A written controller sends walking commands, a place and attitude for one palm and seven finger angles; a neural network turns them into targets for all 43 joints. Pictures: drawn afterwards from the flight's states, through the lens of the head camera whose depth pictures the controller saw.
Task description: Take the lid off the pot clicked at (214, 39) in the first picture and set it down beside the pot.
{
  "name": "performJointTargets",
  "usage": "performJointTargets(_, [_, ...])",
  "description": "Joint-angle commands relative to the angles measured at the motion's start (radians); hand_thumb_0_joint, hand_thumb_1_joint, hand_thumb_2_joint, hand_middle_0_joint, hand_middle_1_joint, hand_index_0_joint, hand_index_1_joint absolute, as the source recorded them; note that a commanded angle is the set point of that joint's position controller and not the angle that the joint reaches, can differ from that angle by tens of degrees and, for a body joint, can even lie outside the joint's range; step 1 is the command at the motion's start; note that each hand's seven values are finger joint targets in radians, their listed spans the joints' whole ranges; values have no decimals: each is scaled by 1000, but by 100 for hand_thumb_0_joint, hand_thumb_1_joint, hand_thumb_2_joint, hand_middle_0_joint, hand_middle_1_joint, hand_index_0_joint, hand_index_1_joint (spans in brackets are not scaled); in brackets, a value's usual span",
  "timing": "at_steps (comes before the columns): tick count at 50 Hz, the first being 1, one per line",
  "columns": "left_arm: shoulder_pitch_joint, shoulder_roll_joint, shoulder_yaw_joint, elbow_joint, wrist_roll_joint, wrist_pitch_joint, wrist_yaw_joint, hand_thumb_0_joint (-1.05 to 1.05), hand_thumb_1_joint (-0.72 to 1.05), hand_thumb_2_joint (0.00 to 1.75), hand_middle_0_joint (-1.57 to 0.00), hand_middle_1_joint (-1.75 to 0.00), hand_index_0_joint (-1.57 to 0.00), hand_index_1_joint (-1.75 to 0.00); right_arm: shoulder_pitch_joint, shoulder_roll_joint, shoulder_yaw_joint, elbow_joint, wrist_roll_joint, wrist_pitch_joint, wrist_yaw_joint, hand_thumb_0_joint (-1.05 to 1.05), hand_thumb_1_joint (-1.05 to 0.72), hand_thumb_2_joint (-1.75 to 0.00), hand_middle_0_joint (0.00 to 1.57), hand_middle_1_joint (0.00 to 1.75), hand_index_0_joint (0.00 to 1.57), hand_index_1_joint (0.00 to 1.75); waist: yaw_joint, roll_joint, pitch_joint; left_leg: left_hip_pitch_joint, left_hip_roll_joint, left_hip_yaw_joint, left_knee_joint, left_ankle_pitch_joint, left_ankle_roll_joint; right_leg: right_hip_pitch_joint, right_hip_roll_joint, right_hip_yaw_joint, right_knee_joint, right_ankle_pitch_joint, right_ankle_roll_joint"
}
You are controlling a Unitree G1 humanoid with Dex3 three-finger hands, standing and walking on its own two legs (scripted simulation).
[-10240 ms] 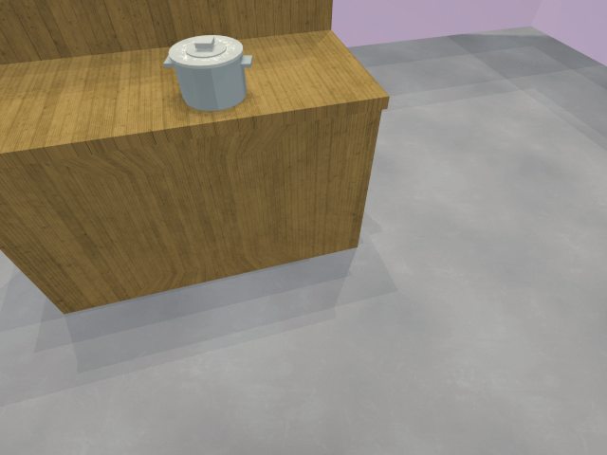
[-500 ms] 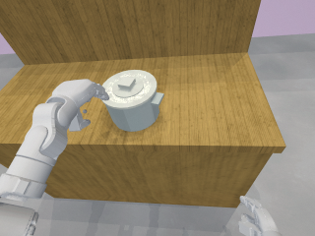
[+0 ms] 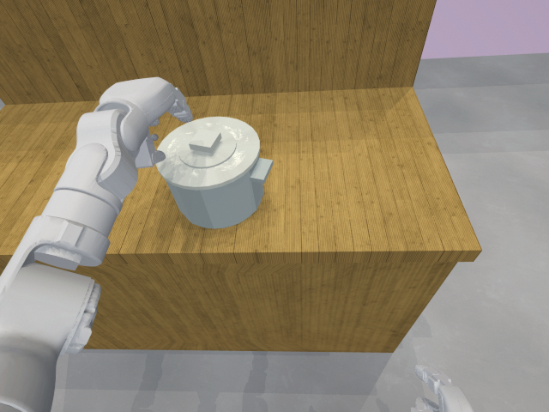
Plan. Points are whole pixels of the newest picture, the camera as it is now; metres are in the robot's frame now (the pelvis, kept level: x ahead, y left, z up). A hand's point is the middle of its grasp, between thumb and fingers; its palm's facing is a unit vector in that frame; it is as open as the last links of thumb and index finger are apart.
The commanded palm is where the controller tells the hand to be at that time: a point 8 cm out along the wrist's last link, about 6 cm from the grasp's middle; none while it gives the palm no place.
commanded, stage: move the open hand above the knob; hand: left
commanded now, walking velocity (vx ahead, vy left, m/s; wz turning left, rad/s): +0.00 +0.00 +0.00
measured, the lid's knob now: (205, 140) +0.54 +0.13 +0.10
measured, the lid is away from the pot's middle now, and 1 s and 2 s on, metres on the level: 0.00 0.00 0.00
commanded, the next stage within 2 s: none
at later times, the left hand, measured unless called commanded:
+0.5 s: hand (198, 121) +0.51 +0.12 +0.17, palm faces -0.29 -0.03 -0.96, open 10.1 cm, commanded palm +0.50 +0.13 +0.23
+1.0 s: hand (186, 123) +0.50 +0.13 +0.17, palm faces -0.27 -0.01 -0.96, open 10.1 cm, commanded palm +0.50 +0.13 +0.23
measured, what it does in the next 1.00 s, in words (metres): stands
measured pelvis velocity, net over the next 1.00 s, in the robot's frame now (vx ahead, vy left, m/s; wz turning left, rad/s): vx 0.01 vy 0.01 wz -0.01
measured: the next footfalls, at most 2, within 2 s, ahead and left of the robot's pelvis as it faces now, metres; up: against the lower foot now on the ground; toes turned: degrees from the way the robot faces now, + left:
none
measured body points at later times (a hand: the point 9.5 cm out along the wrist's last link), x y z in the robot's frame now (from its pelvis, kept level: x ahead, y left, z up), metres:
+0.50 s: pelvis +0.02 +0.01 +0.00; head +0.07 -0.03 +0.45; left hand +0.52 +0.12 +0.22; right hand +0.08 -0.26 -0.14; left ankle +0.00 +0.10 -0.74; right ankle -0.02 -0.12 -0.74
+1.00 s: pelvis +0.01 +0.01 +0.00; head +0.06 -0.02 +0.45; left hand +0.50 +0.13 +0.22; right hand +0.11 -0.26 -0.13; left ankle +0.00 +0.10 -0.74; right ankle -0.02 -0.12 -0.74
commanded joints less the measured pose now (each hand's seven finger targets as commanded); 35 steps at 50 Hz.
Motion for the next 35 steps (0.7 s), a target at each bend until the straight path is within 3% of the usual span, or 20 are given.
performJointTargets(1, [-313, 22, -50, -88, 26, 44, 3, 0, -33, 149, -84, -8, -84, -8, -67, -123, -45, -146, 0, -13, 21, 0, -90, -90, 20, 30, 20, 30, -5, -96, -304, 159, -22, -23, -7, 265, 25, 28, 51, -9, -31, 319, -33])
performJointTargets(3, [-526, 57, -56, -225, 40, 40, -10, 0, -33, 149, -84, -8, -84, -8, -70, -124, -55, -144, -7, -6, 10, 0, -90, -90, 20, 30, 20, 30, -40, -98, -374, 211, -23, -34, 13, 281, 40, 29, 51, 3, -40, 334, -33])
performJointTargets(5, [-799, 236, 63, -357, 51, -1, 2, 0, -33, 149, -84, -8, -84, -8, -23, -123, -58, -135, -15, -43, -11, 0, -90, -90, 20, 30, 20, 30, -53, -38, -517, 304, -28, -54, 16, 314, 48, 78, 59, 20, -36, 377, -33])
performJointTargets(8, [-765, 422, 232, -196, 39, -42, 36, 0, -33, 149, -84, -8, -84, -8, 61, -138, -54, -81, -24, -72, -44, 0, -90, -90, 20, 30, 20, 30, -32, -71, -545, 294, -21, -58, 15, 383, 53, 140, 61, 26, -37, 458, -32])
performJointTargets(9, [-759, 362, 188, -115, 50, -43, 44, 0, -33, 149, -84, -8, -84, -8, 69, -122, -46, -68, -22, -73, -47, 0, -90, -90, 20, 30, 20, 30, -35, -96, -499, 250, -25, -50, 3, 375, 49, 132, 61, 18, -31, 460, -31])
performJointTargets(11, [-609, 193, 85, 130, 46, -1, 58, 0, -33, 149, -84, -8, -84, -8, 84, -124, -46, -31, -13, -53, -35, 0, -90, -90, 20, 30, 20, 30, -39, -134, -312, 147, -16, -33, -16, 319, 37, 34, 63, -7, -35, 395, -33])
performJointTargets(12, [-552, 148, 62, 197, 47, 17, 64, 0, -33, 149, -84, -8, -84, -8, 87, -132, -48, -25, -11, -46, -22, 0, -90, -90, 20, 30, 20, 30, -32, -132, -274, 125, -12, -31, -19, 312, 30, -1, 64, -15, -31, 365, -35])
performJointTargets(13, [-502, 116, 48, 239, 49, 25, 66, 0, -33, 149, -84, -8, -84, -8, 84, -140, -51, -32, -12, -41, -10, 0, -90, -90, 20, 30, 20, 30, -23, -107, -268, 120, -12, -27, -12, 338, 26, -7, 61, -14, -26, 368, -40])
performJointTargets(14, [-495, 99, 33, 210, 58, 29, 62, 0, -33, 149, -84, -8, -84, -8, 74, -138, -49, -49, -18, -39, 2, 0, -90, -90, 20, 30, 20, 30, -12, -87, -320, 140, -11, -28, -7, 368, 21, 7, 59, -13, -13, 379, -39])
performJointTargets(16, [-558, 44, -22, 73, 73, 28, 43, 0, -33, 149, -84, -8, -84, -8, 46, -130, -59, -81, -24, -33, 13, 0, -90, -90, 20, 30, 20, 30, -23, -42, -438, 221, -8, -30, 24, 460, 30, 16, 53, 3, -9, 427, -36])
performJointTargets(18, [-669, 65, -20, -10, 71, 24, 24, 0, -33, 149, -84, -8, -84, -8, 56, -130, -68, -85, -29, -27, 9, 0, -90, -90, 20, 30, 20, 30, -49, -78, -497, 254, -10, -39, 46, 503, 44, 36, 55, 16, -22, 475, -31])
performJointTargets(19, [-802, 149, 29, -94, 77, 15, 24, 0, -33, 149, -84, -8, -84, -8, 69, -132, -72, -80, -30, -30, 2, 0, -90, -90, 20, 30, 20, 30, -62, -72, -538, 282, -9, -40, 41, 481, 50, 55, 59, 24, -32, 487, -27])
performJointTargets(21, [-944, 177, 46, -86, 62, -3, 29, 0, -33, 149, -84, -8, -84, -8, 103, -126, -73, -57, -27, -58, -19, 0, -90, -90, 20, 30, 20, 30, -87, -73, -549, 312, -13, -49, 40, 469, 55, 45, 67, 23, -34, 488, -24])
performJointTargets(24, [-831, 284, 161, 55, 65, -15, 56, 0, -33, 149, -84, -8, -84, -8, 144, -137, -71, -25, -36, -72, -34, 0, -90, -90, 20, 30, 20, 30, -55, -102, -529, 270, -12, -47, 31, 479, 55, 68, 67, 23, -34, 503, -27])
performJointTargets(27, [-638, 174, 85, 270, 85, 18, 70, 0, -33, 149, -84, -8, -84, -8, 132, -135, -54, -13, -27, -53, -22, 0, -90, -90, 20, 30, 20, 30, -39, -152, -381, 142, -8, -20, 6, 421, 42, 32, 62, 4, -24, 471, -29])
performJointTargets(29, [-550, 163, 77, 301, 97, 27, 73, 0, -33, 149, -84, -8, -84, -8, 108, -141, -49, -36, -24, -46, -7, 0, -90, -90, 20, 30, 20, 30, -19, -137, -379, 125, -2, -9, 8, 435, 34, 44, 56, 7, -14, 473, -29])
performJointTargets(30, [-587, 118, 36, 232, 97, 27, 65, 0, -33, 149, -84, -8, -84, -8, 88, -135, -50, -53, -26, -41, -1, 0, -90, -90, 20, 30, 20, 30, -21, -118, -417, 144, -4, -11, 13, 445, 36, 49, 53, 9, -11, 480, -29])
performJointTargets(32, [-674, 109, 25, 58, 93, 18, 48, 0, -33, 149, -84, -8, -84, -8, 65, -126, -64, -81, -30, -37, 5, 0, -90, -90, 20, 30, 20, 30, -30, -67, -515, 236, -4, -18, 40, 525, 49, 59, 48, 25, -16, 523, -27])
performJointTargets(33, [-701, 115, 30, 3, 76, 10, 38, 0, -33, 149, -84, -8, -84, -8, 71, -125, -70, -88, -31, -35, 2, 0, -90, -90, 20, 30, 20, 30, -41, -86, -539, 250, -7, -21, 53, 554, 58, 79, 47, 30, -22, 555, -25])
performJointTargets(35, [-820, 205, 83, -120, 71, -8, 32, 0, -33, 149, -84, -8, -84, -8, 69, -120, -74, -94, -29, -49, -7, 0, -90, -90, 20, 30, 20, 30, -53, -57, -591, 308, -9, -32, 56, 571, 66, 95, 52, 41, -24, 575, -19])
